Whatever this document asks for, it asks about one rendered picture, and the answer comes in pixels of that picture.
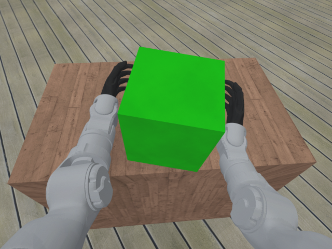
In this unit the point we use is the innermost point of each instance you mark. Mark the left robot upper arm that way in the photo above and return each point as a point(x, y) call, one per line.
point(75, 195)

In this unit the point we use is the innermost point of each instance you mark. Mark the left robot hand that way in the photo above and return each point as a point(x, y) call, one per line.
point(113, 81)

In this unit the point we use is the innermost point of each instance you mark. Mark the right robot forearm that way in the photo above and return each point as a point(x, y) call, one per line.
point(237, 169)

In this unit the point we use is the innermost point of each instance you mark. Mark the pedestal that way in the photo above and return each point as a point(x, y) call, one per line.
point(146, 193)

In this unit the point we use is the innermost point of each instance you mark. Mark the carton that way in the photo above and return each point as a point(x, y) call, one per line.
point(172, 112)

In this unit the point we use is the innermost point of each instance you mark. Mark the right robot upper arm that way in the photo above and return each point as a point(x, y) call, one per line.
point(270, 221)

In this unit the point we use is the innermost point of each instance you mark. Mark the right robot hand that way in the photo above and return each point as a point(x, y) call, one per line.
point(235, 108)

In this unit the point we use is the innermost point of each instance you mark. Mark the left robot forearm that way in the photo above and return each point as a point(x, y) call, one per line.
point(97, 138)

